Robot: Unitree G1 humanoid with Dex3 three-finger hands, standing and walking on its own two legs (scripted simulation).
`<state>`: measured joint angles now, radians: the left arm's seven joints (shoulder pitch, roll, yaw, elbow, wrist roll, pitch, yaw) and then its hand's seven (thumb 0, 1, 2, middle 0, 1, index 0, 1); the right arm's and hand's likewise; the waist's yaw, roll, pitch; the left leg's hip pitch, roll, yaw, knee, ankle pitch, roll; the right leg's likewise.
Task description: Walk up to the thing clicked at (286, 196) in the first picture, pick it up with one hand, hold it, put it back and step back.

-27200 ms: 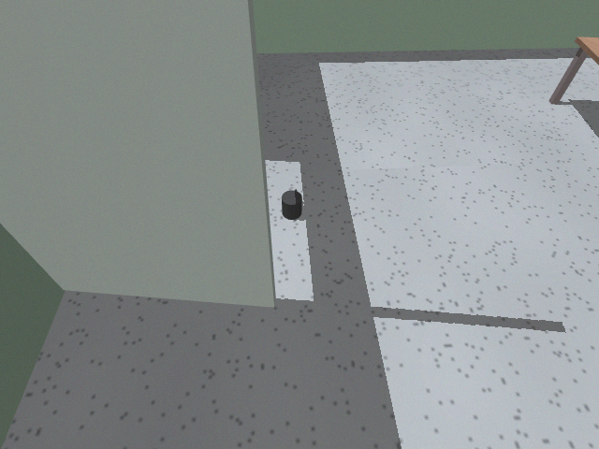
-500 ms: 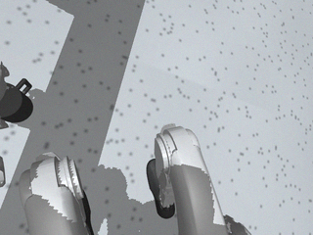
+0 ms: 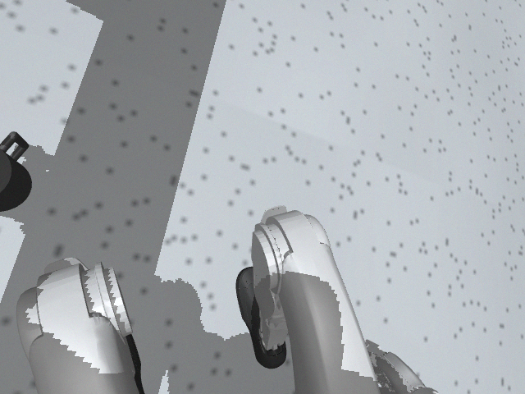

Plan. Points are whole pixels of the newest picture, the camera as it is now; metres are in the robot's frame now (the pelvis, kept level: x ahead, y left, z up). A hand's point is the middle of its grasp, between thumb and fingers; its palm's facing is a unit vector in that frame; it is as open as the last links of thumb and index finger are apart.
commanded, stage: rest palm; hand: left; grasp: from above
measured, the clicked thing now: out of the picture +0.47 +0.29 -0.25
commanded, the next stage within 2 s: close in 0.16 s
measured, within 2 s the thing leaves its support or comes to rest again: neither
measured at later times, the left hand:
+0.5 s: hand out of the picture +0.44 +0.31 -0.22, palm faces -0.45 -0.12 -0.88, open 13.4 cm
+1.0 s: hand out of the picture +0.44 +0.31 -0.22, palm faces -0.45 -0.10 -0.89, open 12.5 cm
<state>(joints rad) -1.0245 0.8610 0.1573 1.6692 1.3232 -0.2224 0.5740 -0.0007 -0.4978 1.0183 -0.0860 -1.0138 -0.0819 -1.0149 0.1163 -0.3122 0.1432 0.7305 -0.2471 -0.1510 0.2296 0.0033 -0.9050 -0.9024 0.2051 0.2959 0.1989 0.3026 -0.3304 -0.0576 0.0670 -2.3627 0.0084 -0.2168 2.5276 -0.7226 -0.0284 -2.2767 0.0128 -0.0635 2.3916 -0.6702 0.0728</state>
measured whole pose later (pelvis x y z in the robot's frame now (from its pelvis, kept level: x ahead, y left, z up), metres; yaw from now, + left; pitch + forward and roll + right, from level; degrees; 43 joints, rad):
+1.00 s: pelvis -0.01 +0.00 +0.00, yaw -2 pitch +28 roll -12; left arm -1.08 0.95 0.11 1.82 1.34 -0.25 0.63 0.00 -0.37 0.94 -0.25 -1.07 -0.27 -1.05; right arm 0.12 -0.35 0.21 0.72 -0.28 -0.23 0.27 0.00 -0.91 -0.90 0.20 0.30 0.20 0.30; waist -0.36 -0.08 0.11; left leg -2.35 0.01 -0.25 2.56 -0.71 -0.02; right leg -2.25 0.03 -0.09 2.39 -0.65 0.08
